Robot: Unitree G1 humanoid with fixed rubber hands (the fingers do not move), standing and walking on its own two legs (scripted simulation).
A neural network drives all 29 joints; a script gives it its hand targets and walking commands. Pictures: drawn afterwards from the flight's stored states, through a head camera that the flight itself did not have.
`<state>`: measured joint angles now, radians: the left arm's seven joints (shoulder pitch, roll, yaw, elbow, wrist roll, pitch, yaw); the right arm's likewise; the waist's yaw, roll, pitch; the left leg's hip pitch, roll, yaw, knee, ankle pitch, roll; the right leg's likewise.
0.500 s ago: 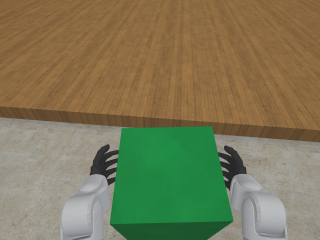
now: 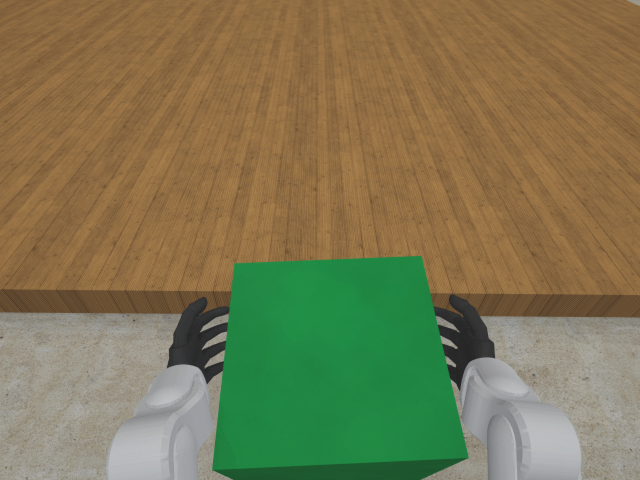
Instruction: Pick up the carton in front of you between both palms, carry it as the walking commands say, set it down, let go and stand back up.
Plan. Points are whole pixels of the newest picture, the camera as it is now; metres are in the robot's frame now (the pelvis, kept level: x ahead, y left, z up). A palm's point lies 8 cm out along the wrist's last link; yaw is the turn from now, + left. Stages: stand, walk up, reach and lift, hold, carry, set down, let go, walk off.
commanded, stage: carry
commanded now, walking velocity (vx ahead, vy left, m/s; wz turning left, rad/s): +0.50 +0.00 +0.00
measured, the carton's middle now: (332, 383) +0.24 -0.01 +0.02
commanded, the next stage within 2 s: none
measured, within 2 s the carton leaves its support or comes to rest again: neither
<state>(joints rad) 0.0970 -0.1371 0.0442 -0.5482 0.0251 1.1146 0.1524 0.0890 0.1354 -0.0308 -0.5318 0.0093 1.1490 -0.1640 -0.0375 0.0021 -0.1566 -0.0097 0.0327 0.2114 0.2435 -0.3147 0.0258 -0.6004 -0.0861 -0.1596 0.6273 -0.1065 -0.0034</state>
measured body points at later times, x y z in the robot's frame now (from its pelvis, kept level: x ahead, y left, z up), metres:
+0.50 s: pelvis +0.33 -0.01 +0.00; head +0.32 -0.02 +0.45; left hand +0.57 +0.15 +0.08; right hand +0.58 -0.15 +0.07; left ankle +0.47 +0.12 -0.71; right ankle +0.23 -0.10 -0.74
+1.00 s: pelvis +0.50 +0.01 -0.02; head +0.53 +0.01 +0.43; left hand +0.86 +0.18 +0.12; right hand +0.87 -0.14 +0.12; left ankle +0.52 +0.09 -0.74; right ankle +0.42 -0.10 -0.74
